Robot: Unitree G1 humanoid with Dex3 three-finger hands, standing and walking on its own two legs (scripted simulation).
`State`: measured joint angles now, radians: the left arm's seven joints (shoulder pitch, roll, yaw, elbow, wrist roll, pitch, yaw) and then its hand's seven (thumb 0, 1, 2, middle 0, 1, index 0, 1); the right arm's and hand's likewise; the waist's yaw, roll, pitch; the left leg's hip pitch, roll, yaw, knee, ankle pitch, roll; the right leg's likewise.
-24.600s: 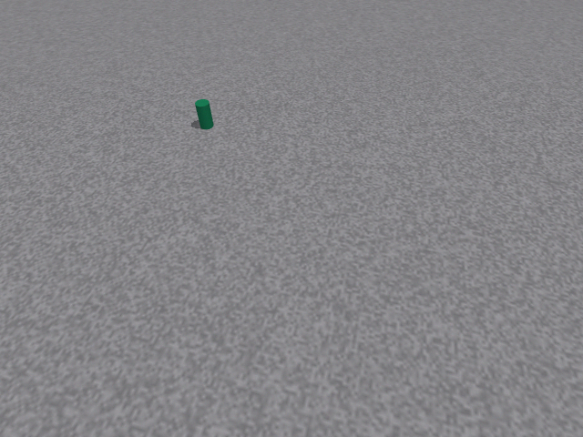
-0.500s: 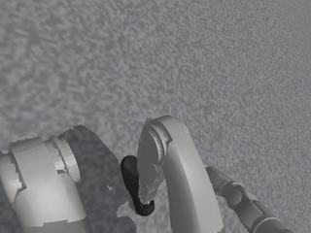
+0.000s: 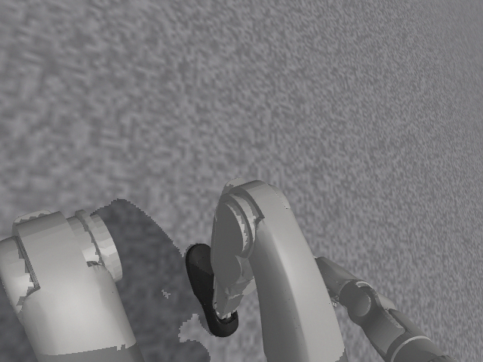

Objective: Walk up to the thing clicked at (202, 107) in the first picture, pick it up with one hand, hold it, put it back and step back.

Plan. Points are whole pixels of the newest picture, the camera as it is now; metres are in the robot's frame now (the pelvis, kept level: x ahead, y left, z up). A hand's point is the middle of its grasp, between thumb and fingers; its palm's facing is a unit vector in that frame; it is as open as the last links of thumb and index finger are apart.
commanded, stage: open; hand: left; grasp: from the side
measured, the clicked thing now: out of the picture +0.41 +0.36 -0.20
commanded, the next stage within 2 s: withdraw in 0.16 s
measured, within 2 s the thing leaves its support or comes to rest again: neither
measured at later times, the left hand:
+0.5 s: hand out of the picture +0.41 +0.39 -0.15, palm faces +0.61 -0.79 -0.01, open 17.2 cm
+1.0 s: hand out of the picture +0.33 +0.47 -0.03, palm faces +0.56 -0.76 -0.34, open 17.2 cm
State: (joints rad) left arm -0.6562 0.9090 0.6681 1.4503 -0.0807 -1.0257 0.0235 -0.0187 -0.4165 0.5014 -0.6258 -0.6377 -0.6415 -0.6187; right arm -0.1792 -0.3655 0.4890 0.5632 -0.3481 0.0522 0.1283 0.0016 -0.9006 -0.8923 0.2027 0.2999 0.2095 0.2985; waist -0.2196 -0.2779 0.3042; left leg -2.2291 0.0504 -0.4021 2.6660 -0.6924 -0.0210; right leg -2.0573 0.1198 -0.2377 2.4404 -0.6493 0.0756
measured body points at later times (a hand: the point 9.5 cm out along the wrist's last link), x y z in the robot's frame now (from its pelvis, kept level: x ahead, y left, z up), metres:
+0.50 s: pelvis +0.00 +0.00 +0.00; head +0.21 +0.20 +0.34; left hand +0.37 +0.43 -0.15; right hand +0.18 -0.24 -0.04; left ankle +0.08 +0.13 -0.25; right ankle +0.13 -0.12 -0.25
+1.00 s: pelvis +0.01 -0.01 +0.05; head +0.19 +0.14 +0.43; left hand +0.29 +0.51 -0.01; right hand +0.20 -0.24 -0.04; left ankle +0.08 +0.13 -0.25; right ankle +0.13 -0.12 -0.25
